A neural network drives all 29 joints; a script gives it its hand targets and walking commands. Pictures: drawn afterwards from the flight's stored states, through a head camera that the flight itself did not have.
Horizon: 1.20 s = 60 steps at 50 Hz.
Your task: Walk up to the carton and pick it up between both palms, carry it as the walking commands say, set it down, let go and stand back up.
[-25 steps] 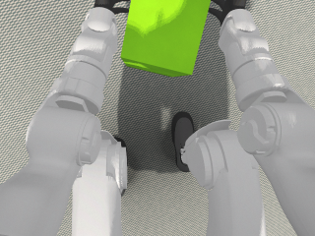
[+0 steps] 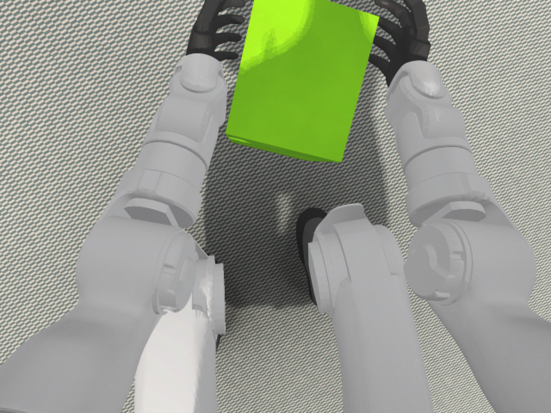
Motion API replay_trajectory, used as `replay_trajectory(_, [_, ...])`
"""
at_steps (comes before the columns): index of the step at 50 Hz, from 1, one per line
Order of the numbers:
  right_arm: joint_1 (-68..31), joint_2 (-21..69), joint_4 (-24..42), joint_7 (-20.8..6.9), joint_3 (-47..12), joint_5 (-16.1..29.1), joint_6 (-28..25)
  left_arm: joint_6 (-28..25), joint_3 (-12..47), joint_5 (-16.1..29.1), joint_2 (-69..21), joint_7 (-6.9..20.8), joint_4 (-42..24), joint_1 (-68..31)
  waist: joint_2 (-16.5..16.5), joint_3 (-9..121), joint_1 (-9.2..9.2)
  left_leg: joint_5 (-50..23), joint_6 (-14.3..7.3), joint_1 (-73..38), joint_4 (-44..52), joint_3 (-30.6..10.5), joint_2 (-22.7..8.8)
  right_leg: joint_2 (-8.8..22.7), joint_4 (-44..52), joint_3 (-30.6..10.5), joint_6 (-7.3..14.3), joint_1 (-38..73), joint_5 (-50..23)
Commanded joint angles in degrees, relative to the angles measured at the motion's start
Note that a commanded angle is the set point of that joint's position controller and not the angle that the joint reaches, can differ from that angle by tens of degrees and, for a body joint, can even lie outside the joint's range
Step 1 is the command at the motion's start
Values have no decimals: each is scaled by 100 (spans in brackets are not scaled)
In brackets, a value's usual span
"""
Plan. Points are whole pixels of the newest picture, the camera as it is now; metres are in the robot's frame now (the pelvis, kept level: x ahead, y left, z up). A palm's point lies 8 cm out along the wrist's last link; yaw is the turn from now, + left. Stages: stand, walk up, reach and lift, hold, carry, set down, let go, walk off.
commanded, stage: reach and lift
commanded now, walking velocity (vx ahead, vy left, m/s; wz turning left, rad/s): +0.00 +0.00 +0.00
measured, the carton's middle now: (288, 94) +0.48 -0.10 -0.26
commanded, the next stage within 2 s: none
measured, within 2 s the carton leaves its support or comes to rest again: neither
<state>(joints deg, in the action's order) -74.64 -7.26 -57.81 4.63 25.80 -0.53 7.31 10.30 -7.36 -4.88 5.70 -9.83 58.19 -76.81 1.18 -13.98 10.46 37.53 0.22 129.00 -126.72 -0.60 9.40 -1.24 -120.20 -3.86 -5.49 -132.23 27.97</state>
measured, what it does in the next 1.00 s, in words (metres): stands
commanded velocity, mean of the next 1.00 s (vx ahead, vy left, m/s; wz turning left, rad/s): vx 0.00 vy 0.00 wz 0.00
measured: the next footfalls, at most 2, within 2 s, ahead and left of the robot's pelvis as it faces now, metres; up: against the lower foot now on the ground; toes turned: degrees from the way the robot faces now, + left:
none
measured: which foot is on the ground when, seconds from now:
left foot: down 0.00-1.00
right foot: down 0.00-1.00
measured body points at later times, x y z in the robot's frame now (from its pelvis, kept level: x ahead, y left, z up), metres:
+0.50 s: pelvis -0.01 -0.01 +0.02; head +0.33 -0.05 +0.30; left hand +0.55 +0.01 -0.12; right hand +0.50 -0.23 -0.11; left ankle +0.08 +0.10 -0.34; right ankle +0.13 -0.15 -0.34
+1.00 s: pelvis -0.04 -0.03 +0.04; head +0.31 -0.08 +0.31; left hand +0.52 -0.02 -0.10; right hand +0.47 -0.23 -0.09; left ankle +0.08 +0.10 -0.34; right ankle +0.13 -0.15 -0.34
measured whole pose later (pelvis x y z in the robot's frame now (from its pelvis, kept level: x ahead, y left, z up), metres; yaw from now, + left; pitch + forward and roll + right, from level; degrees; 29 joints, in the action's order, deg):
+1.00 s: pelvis -0.04 -0.03 +0.04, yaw +1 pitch +25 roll +2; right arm -77.5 3.4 -35.2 28.2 25.5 -3.4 15.7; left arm 20.3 -6.8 -3.3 6.8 -12.7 46.7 -80.9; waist 1.3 -29.9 9.5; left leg 35.0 3.6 110.2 -119.5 -1.3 8.2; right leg -6.2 -115.1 -5.9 -4.5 -115.8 24.4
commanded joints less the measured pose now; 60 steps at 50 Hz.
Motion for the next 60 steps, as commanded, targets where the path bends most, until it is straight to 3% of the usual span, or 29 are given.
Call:
replay_trajectory(1, [-3135,5669,854,-1271,-1943,353,198,-487,1967,643,-5066,1073,-1545,-4358,1202,6748,189,-2747,-9,-3271,1426,52,141,-721,240,848,394,3729,-2399])
replay_trajectory(6, [-3387,5700,744,-1187,-2004,242,403,-357,1992,650,-5084,1009,-1499,-4716,1028,6942,275,-1799,44,-3111,1543,259,223,-730,465,924,377,4339,-1981])
replay_trajectory(11, [-3513,5962,636,-1173,-1887,-75,673,-193,1611,522,-5148,1138,-1485,-4794,753,6622,135,-1053,-20,-2527,1662,444,293,-736,730,852,369,4555,-1439])
replay_trajectory(16, [-3295,6326,585,-1143,-1826,-295,895,-71,1473,587,-5205,1272,-1707,-5023,423,7000,246,-955,-52,-2412,1720,482,322,-738,873,792,352,5145,-1509])
replay_trajectory(22, [-3373,6554,1114,-1091,-2224,-253,1035,23,1730,824,-5221,1361,-1952,-5105,146,7681,151,-1327,-19,-2680,1714,523,340,-712,998,704,325,5894,-2072])
replay_trajectory(23, [-3435,6529,1035,-1107,-2206,-300,1039,43,1705,817,-5395,1368,-1821,-5066,179,7617,230,-1257,-29,-2640,1764,476,340,-718,983,794,336,5800,-2081])
replay_trajectory(25, [-3358,6635,1187,-1129,-2357,-279,1052,66,1801,777,-5359,1357,-1933,-4963,142,7933,169,-1414,0,-2884,1807,460,344,-735,967,818,321,5913,-2177])
replay_trajectory(26, [-3276,6558,1011,-1136,-2347,-318,1074,67,1871,837,-5417,1357,-1869,-5077,196,7884,286,-1294,45,-2820,1793,450,378,-738,992,818,352,5896,-2090])
replay_trajectory(27, [-3138,6696,998,-1126,-2333,-317,1089,63,1836,798,-5314,1370,-1928,-5006,140,7876,118,-1394,52,-2856,1782,487,379,-721,1005,783,327,5974,-2181])
replay_trajectory(28, [-3165,6720,1095,-1133,-2393,-302,1080,42,1941,868,-5407,1367,-2001,-5131,112,8150,284,-1491,48,-3010,1806,438,350,-735,1020,824,338,6043,-2309])
replay_trajectory(29, [-3142,6698,1278,-1153,-2436,-223,1074,35,2073,907,-5358,1358,-2322,-5221,346,8403,175,-1683,59,-3282,1834,438,340,-740,994,835,368,6083,-2462])
replay_trajectory(30, [-3075,6822,1128,-1159,-2564,-201,1085,29,2140,940,-5394,1333,-2228,-5195,251,8541,198,-1783,85,-3356,1809,431,336,-725,982,845,357,6146,-2563])
replay_trajectory(31, [-3248,6764,1680,-1150,-2733,-65,1049,47,2222,970,-5490,1311,-2394,-4989,352,9117,61,-2045,85,-3743,1815,451,348,-738,980,863,345,6363,-2779])
replay_trajectory(32, [-3332,6763,1558,-1164,-2859,14,1047,54,2258,977,-5463,1279,-2332,-5073,358,9123,36,-1991,77,-3738,1826,421,312,-742,951,900,355,6292,-2742])
replay_trajectory(36, [-3308,6808,1739,-1112,-2987,165,1014,76,2631,1109,-5612,1237,-2717,-5345,689,9977,174,-2283,130,-4552,1829,358,241,-727,967,1008,384,6260,-2797])
replay_trajectory(37, [-3201,7001,1711,-1095,-3165,305,1060,55,2700,1152,-5628,1212,-3039,-5404,659,10326,76,-2487,133,-4759,1797,379,253,-737,1005,992,375,6419,-2956])
replay_trajectory(38, [-3180,6898,1527,-1081,-3152,295,1084,53,2769,1216,-5469,1195,-3037,-5706,664,10308,202,-2294,151,-4747,1789,360,207,-691,993,1006,379,6331,-2835])
replay_trajectory(39, [-3180,6927,1801,-1039,-3224,394,1090,48,2847,1247,-5415,1176,-3451,-5784,731,10835,34,-2450,138,-5092,1788,381,197,-685,964,991,383,6595,-2943])
replay_trajectory(40, [-3138,6851,1580,-1017,-3223,368,1125,64,2830,1239,-5315,1141,-3430,-5872,739,10828,146,-2430,163,-5234,1784,370,167,-689,1012,1045,378,6507,-2864])
replay_trajectory(41, [-3243,6713,1570,-995,-3311,433,1114,133,2851,1236,-5325,1164,-3153,-5764,774,10663,27,-2330,158,-5193,1764,354,131,-646,998,1000,387,6422,-2738])
replay_trajectory(42, [-3223,6995,1924,-954,-3458,590,1123,150,2977,1259,-5488,1135,-3615,-5712,819,11181,29,-2611,140,-5461,1813,403,191,-709,1062,1001,379,6890,-3107])
replay_trajectory(43, [-3344,6942,1513,-961,-3483,551,1178,194,2799,1161,-5450,1150,-3126,-5610,632,10548,-77,-2197,128,-4952,1813,374,155,-646,1081,927,358,6557,-2696])
replay_trajectory(44, [-3432,6949,1823,-937,-3459,540,1165,210,2753,1118,-5475,1163,-3277,-5539,512,10727,-87,-2178,62,-5037,1877,373,178,-663,1124,951,348,6748,-2678])
replay_trajectory(48, [-3742,7004,1457,-869,-3378,331,1283,231,2386,1003,-5309,1349,-3015,-5944,8,10025,-156,-1301,-17,-4160,2015,437,210,-635,1398,827,305,6941,-1887])
replay_trajectory(49, [-3714,7087,1689,-819,-3448,287,1314,239,2334,989,-5261,1370,-3243,-6025,-149,10267,-120,-1350,-15,-4311,2014,479,227,-653,1570,768,303,7264,-1830])
replay_trajectory(50, [-3903,7032,1586,-777,-3474,323,1338,285,2276,928,-5226,1423,-2941,-6006,-88,10028,-225,-1116,-2,-3982,1999,507,212,-608,1650,584,292,7324,-1522])
replay_trajectory(53, [-4437,7000,1834,-695,-3534,294,1412,398,2002,830,-5254,1611,-2727,-5996,-470,9985,-323,-727,-13,-3805,2023,535,269,-544,2027,316,262,7547,-488])
replay_trajectory(57, [-4688,7014,2015,-653,-3446,209,1539,574,1711,658,-5418,1864,-2386,-5899,-519,10175,-374,-538,5,-3752,2140,524,309,-531,2358,106,259,7864,154])
replay_trajectory(60, [-4546,7107,1641,-717,-3292,186,1614,647,1596,593,-5613,1946,-2315,-5881,-340,10082,-355,-492,7,-3850,2321,512,288,-539,2475,121,283,7776,269])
